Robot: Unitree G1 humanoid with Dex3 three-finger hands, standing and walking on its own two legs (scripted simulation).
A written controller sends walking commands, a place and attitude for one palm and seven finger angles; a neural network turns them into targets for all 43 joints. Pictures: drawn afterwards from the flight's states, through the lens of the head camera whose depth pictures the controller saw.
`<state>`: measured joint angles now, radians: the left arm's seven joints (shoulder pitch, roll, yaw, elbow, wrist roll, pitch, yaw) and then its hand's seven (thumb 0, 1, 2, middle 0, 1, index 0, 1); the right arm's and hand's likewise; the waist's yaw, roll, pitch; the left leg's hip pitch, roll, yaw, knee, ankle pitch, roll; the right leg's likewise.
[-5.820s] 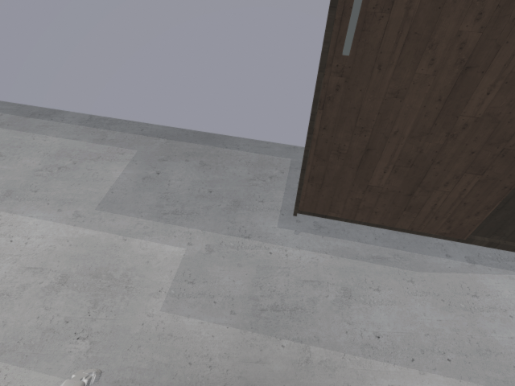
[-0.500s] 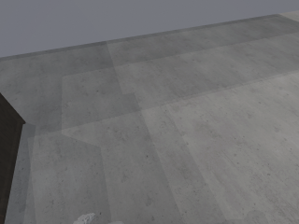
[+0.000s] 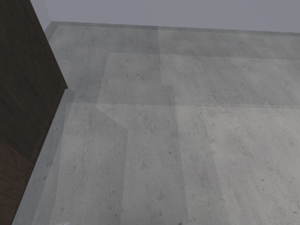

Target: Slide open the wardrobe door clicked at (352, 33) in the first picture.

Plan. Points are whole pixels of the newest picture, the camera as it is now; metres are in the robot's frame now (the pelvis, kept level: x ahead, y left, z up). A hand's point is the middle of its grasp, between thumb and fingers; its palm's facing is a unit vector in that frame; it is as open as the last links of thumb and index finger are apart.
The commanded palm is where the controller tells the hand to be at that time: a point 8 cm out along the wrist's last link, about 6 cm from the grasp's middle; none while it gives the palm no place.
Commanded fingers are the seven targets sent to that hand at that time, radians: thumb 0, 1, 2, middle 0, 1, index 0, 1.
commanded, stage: turn to face it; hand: left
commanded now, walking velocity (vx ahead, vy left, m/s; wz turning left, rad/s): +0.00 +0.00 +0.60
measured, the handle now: out of the picture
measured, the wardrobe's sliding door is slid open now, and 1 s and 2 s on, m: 0.00 0.00 0.00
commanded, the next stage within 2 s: none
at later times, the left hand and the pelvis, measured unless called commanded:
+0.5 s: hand out of the picture -0.04 +0.16 -0.16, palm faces +0.36 -0.90 -0.26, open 7.4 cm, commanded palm none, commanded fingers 0.00 0.90 0.90 -0.20 -0.30 -0.20 -0.30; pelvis -0.02 -0.04 +0.00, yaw +21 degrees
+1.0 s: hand out of the picture -0.04 +0.21 -0.15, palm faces +0.59 -0.76 -0.27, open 7.4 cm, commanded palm none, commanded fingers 0.00 0.90 0.90 -0.20 -0.30 -0.20 -0.30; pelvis -0.03 -0.03 -0.01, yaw +37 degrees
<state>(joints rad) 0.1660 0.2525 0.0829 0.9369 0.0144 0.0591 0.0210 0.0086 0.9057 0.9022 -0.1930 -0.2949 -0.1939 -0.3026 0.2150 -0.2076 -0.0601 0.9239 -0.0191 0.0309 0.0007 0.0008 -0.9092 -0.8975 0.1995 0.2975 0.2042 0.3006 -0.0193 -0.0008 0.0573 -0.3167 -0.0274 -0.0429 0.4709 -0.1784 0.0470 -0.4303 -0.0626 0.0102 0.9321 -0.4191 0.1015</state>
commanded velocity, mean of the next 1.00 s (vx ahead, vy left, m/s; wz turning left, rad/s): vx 0.00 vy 0.00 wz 0.60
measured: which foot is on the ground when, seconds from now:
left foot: down 0.00-0.14, up 0.16-0.56, down 0.58-1.00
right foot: up 0.00-0.12, down 0.14-0.58, up 0.60-1.00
